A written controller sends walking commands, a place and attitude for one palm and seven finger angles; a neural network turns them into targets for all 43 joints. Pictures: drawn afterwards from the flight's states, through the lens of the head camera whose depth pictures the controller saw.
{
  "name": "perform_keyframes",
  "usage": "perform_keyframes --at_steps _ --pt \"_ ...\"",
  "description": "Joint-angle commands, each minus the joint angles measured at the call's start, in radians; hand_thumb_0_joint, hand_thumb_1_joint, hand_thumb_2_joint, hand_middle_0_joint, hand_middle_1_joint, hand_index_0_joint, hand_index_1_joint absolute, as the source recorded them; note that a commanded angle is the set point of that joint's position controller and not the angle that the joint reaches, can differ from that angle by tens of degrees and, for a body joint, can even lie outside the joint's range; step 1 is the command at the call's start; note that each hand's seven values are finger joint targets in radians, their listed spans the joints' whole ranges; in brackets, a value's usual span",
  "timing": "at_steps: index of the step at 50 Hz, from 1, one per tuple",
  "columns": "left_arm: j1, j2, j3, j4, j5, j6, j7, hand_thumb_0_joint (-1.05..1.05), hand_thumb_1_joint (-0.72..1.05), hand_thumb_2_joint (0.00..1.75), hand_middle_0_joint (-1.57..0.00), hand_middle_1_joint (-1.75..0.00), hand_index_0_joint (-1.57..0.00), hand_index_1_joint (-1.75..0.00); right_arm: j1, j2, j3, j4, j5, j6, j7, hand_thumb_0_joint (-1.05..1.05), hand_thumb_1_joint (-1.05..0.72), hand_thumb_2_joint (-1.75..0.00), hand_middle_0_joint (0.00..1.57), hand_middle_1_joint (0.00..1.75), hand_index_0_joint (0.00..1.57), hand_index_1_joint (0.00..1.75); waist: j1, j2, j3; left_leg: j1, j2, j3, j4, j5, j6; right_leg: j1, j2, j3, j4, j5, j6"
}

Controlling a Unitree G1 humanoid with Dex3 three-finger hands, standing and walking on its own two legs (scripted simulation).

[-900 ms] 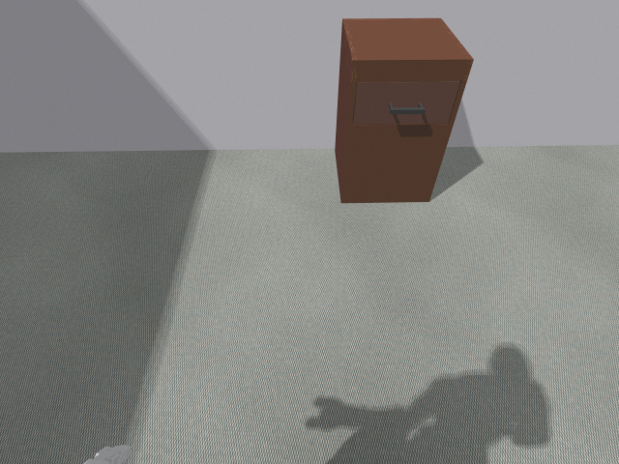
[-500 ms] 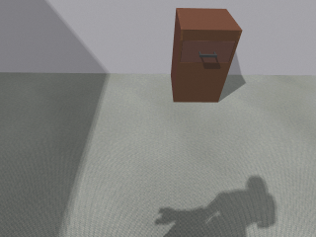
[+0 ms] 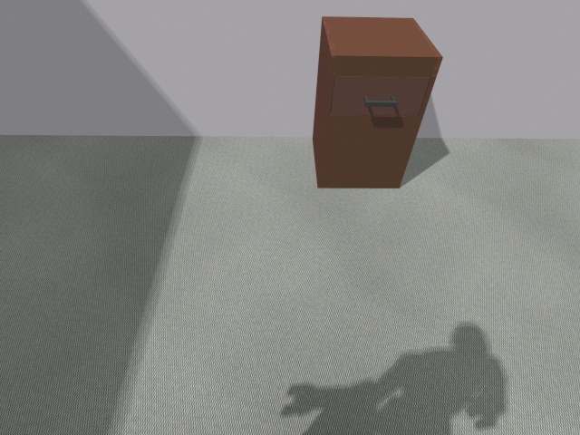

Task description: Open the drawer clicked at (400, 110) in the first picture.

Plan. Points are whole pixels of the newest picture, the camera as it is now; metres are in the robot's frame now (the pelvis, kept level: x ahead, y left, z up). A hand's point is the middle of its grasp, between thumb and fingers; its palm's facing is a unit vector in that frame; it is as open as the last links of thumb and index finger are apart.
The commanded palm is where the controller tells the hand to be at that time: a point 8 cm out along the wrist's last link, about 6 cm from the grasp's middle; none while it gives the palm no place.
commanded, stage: look at it before walking up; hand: left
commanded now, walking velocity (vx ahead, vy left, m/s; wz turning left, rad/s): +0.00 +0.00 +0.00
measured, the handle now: (380, 101) +1.41 -0.30 -0.25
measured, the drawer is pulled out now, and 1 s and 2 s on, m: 0.00 0.00 0.00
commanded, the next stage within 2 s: walk to a spot facing it in 0.74 s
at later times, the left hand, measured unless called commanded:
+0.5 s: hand out of the picture +0.07 +0.25 -0.16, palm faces -0.03 -0.94 -0.33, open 7.4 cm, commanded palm none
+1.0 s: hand out of the picture +0.08 +0.24 -0.16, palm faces -0.05 -0.94 -0.33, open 7.4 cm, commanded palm none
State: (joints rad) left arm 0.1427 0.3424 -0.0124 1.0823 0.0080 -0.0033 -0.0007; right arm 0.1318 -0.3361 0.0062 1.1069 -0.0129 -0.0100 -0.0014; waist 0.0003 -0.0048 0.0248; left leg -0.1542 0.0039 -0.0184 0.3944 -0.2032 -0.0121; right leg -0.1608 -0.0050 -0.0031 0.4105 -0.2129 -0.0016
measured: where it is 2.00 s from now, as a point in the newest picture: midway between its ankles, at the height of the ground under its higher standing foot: outside the picture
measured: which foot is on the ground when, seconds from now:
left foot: down 0.00-1.00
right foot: down 0.00-1.00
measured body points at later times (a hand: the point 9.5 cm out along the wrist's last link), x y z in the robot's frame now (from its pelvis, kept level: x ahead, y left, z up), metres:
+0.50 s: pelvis +0.00 +0.00 +0.00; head +0.01 +0.00 +0.45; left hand +0.07 +0.30 -0.13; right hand +0.08 -0.30 -0.13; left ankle +0.01 +0.13 -0.74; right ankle +0.01 -0.12 -0.74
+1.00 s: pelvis +0.01 +0.00 +0.00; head +0.02 +0.00 +0.45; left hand +0.09 +0.29 -0.14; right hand +0.09 -0.29 -0.13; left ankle +0.01 +0.13 -0.74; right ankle +0.01 -0.12 -0.74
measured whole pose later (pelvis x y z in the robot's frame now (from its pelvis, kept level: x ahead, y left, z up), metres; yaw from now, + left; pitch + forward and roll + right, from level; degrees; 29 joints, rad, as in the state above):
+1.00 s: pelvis +0.01 +0.00 +0.00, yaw -3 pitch -2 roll +0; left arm 0.16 0.33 0.00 1.05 0.01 0.02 0.01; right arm 0.11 -0.31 0.00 1.08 -0.01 0.00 -0.02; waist 0.02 -0.01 0.04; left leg -0.15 0.02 0.02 0.42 -0.24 -0.02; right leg -0.18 0.01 0.04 0.44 -0.23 0.00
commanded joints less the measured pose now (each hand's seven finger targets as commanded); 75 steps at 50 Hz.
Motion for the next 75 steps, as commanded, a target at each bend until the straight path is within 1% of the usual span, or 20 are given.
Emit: perform_keyframes --at_steps 1,16,43,44,46,48,52,54,56,58,60,61,62,63,64,65,66,68,70,75 --pt "-0.044 0.205 0.045 -0.059 0.002 -0.020 0.011 0.00 0.90 0.90 -0.20 -0.30 -0.20 -0.30 -0.051 -0.208 -0.044 -0.068 0.003 -0.026 -0.011 0.00 -0.90 -0.90 0.20 0.30 0.20 0.30 0.003 0.005 -0.052 0.007 0.112 -0.091 -0.069 0.110 0.042 -0.004 -0.113 0.110 -0.086 0.069 -0.032" --pt "-0.042 0.205 0.044 -0.058 0.004 -0.020 0.010 0.00 0.90 0.90 -0.20 -0.30 -0.20 -0.30 -0.053 -0.207 -0.042 -0.063 0.005 -0.023 -0.009 0.00 -0.90 -0.90 0.20 0.30 0.20 0.30 0.002 0.000 -0.034 0.000 0.110 -0.094 -0.082 0.085 0.040 -0.006 -0.115 0.111 -0.105 0.041 -0.029" --pt "-0.043 0.210 0.045 -0.056 0.004 -0.021 0.011 0.00 0.90 0.90 -0.20 -0.30 -0.20 -0.30 -0.061 -0.213 -0.041 -0.058 0.005 -0.026 -0.013 0.00 -0.90 -0.90 0.20 0.30 0.20 0.30 0.002 0.001 -0.053 0.046 0.120 -0.077 -0.078 0.176 0.037 0.017 -0.114 0.113 -0.094 0.167 -0.030" --pt "-0.039 0.197 0.045 -0.061 0.003 -0.015 0.012 0.00 0.90 0.90 -0.20 -0.30 -0.20 -0.30 -0.048 -0.200 -0.041 -0.058 0.004 -0.024 -0.016 0.00 -0.90 -0.90 0.20 0.30 0.20 0.30 0.001 0.005 -0.058 0.058 0.123 -0.064 -0.059 0.194 0.034 0.008 -0.112 0.116 -0.077 0.203 -0.030" --pt "0.003 0.112 0.035 -0.061 0.003 0.007 0.017 0.00 0.90 0.90 -0.20 -0.30 -0.20 -0.30 0.003 -0.106 -0.031 -0.058 0.002 -0.009 -0.020 0.00 -0.90 -0.90 0.20 0.30 0.20 0.30 -0.006 -0.001 -0.061 0.064 0.127 -0.026 -0.012 0.215 0.019 -0.025 -0.109 0.125 -0.032 0.263 -0.021" --pt "0.027 0.102 0.038 -0.079 0.005 0.024 0.016 0.00 0.90 0.90 -0.20 -0.30 -0.20 -0.30 0.022 -0.096 -0.036 -0.074 0.002 0.006 -0.026 0.00 -0.90 -0.90 0.20 0.30 0.20 0.30 -0.005 -0.008 -0.045 0.060 0.135 -0.002 0.018 0.196 0.016 -0.072 -0.097 0.136 0.007 0.276 -0.019" --pt "0.042 0.099 0.056 -0.132 0.010 0.040 0.008 0.00 0.90 0.90 -0.20 -0.30 -0.20 -0.30 0.030 -0.118 -0.064 -0.126 0.000 0.019 -0.032 0.00 -0.90 -0.90 0.20 0.30 0.20 0.30 -0.008 0.027 -0.038 0.045 0.183 -0.008 0.038 0.142 0.041 -0.162 -0.052 0.135 0.116 0.232 -0.016" --pt "0.050 0.083 0.061 -0.152 0.010 0.045 0.001 0.00 0.90 0.90 -0.20 -0.30 -0.20 -0.30 0.020 -0.130 -0.076 -0.150 -0.001 0.020 -0.034 0.00 -0.90 -0.90 0.20 0.30 0.20 0.30 -0.005 0.092 -0.031 0.030 0.236 -0.039 0.014 0.129 0.072 -0.206 -0.015 0.104 0.220 0.153 -0.005" --pt "0.064 0.053 0.068 -0.175 0.010 0.053 -0.004 0.00 0.90 0.90 -0.20 -0.30 -0.20 -0.30 0.012 -0.134 -0.086 -0.169 -0.002 0.015 -0.031 0.00 -0.90 -0.90 0.20 0.30 0.20 0.30 0.001 0.191 -0.024 -0.013 0.344 -0.088 -0.043 0.200 0.151 -0.237 0.015 0.030 0.436 -0.199 0.015" --pt "0.090 0.035 0.079 -0.189 0.008 0.058 -0.007 0.00 0.90 0.90 -0.20 -0.30 -0.20 -0.30 -0.022 -0.123 -0.092 -0.198 -0.004 0.012 -0.031 0.00 -0.90 -0.90 0.20 0.30 0.20 0.30 0.017 0.210 -0.025 -0.050 0.386 -0.067 -0.028 0.271 0.187 -0.224 -0.027 0.036 0.511 -0.312 0.017" --pt "0.173 0.027 0.088 -0.180 0.012 0.052 -0.013 0.00 0.90 0.90 -0.20 -0.30 -0.20 -0.30 -0.075 -0.120 -0.098 -0.220 -0.008 0.016 -0.031 0.00 -0.90 -0.90 0.20 0.30 0.20 0.30 0.071 0.155 -0.035 -0.117 0.345 0.022 0.103 0.225 0.124 -0.106 -0.044 0.014 0.350 -0.201 0.009" --pt "0.239 0.040 0.097 -0.165 0.016 0.042 -0.014 0.00 0.90 0.90 -0.20 -0.30 -0.20 -0.30 -0.081 -0.104 -0.098 -0.226 -0.006 0.024 -0.029 0.00 -0.90 -0.90 0.20 0.30 0.20 0.30 0.102 0.057 -0.040 -0.188 0.274 0.094 0.284 0.117 0.056 -0.008 -0.052 0.031 0.163 -0.027 0.010" --pt "0.275 0.143 0.115 -0.163 0.031 0.022 -0.003 0.00 0.90 0.90 -0.20 -0.30 -0.20 -0.30 -0.034 -0.019 -0.083 -0.241 0.000 0.036 -0.021 0.00 -0.90 -0.90 0.20 0.30 0.20 0.30 0.102 -0.320 -0.031 -0.373 0.096 0.177 0.580 -0.302 -0.034 0.037 -0.241 0.386 -0.091 0.075 -0.026" --pt "0.276 0.175 0.113 -0.172 0.019 0.020 0.010 0.00 0.90 0.90 -0.20 -0.30 -0.20 -0.30 -0.056 0.002 -0.074 -0.273 -0.003 0.040 -0.019 0.00 -0.90 -0.90 0.20 0.30 0.20 0.30 0.093 -0.380 -0.007 -0.464 0.021 0.059 0.737 -0.417 -0.041 -0.032 -0.348 0.638 -0.204 0.113 -0.094" --pt "0.242 0.153 0.114 -0.187 0.013 0.023 0.016 0.00 0.90 0.90 -0.20 -0.30 -0.20 -0.30 -0.038 -0.026 -0.082 -0.267 -0.002 0.042 -0.015 0.00 -0.90 -0.90 0.20 0.30 0.20 0.30 0.067 -0.271 0.000 -0.459 0.062 -0.020 0.773 -0.328 -0.026 -0.040 -0.328 0.564 -0.227 -0.124 -0.137" --pt "0.197 0.125 0.117 -0.203 0.013 0.020 0.016 0.00 0.90 0.90 -0.20 -0.30 -0.20 -0.30 -0.047 -0.032 -0.085 -0.259 -0.004 0.038 -0.009 0.00 -0.90 -0.90 0.20 0.30 0.20 0.30 0.056 -0.237 0.016 -0.478 0.079 -0.011 0.780 -0.273 -0.024 -0.061 -0.282 0.574 -0.253 -0.311 -0.124" --pt "0.163 0.105 0.113 -0.210 0.011 0.014 0.013 0.00 0.90 0.90 -0.20 -0.30 -0.20 -0.30 -0.053 -0.040 -0.087 -0.248 -0.007 0.031 -0.005 0.00 -0.90 -0.90 0.20 0.30 0.20 0.30 0.046 -0.183 0.042 -0.484 0.089 -0.021 0.788 -0.200 -0.029 -0.084 -0.249 0.564 -0.252 -0.372 -0.113" --pt "0.165 0.060 0.104 -0.207 0.007 -0.008 0.009 0.00 0.90 0.90 -0.20 -0.30 -0.20 -0.30 -0.028 -0.032 -0.090 -0.232 -0.015 0.020 0.001 0.00 -0.90 -0.90 0.20 0.30 0.20 0.30 0.029 -0.103 0.014 -0.460 0.092 -0.015 0.750 -0.106 -0.039 -0.044 -0.207 0.480 -0.222 -0.260 -0.125" --pt "0.212 0.062 0.106 -0.189 0.007 -0.023 0.005 0.00 0.90 0.90 -0.20 -0.30 -0.20 -0.30 -0.008 -0.010 -0.088 -0.220 -0.015 0.012 0.007 0.00 -0.90 -0.90 0.20 0.30 0.20 0.30 0.031 -0.047 -0.040 -0.470 0.085 0.001 0.720 -0.079 -0.046 0.045 -0.183 0.432 -0.190 -0.168 -0.142" --pt "0.301 0.028 0.103 -0.156 0.010 -0.039 -0.001 0.00 0.90 0.90 -0.20 -0.30 -0.20 -0.30 -0.032 0.014 -0.088 -0.238 -0.017 0.003 0.008 0.00 -0.90 -0.90 0.20 0.30 0.20 0.30 0.051 -0.096 -0.029 -0.534 0.082 -0.002 0.684 -0.040 -0.061 0.102 -0.157 0.437 -0.199 -0.142 -0.143"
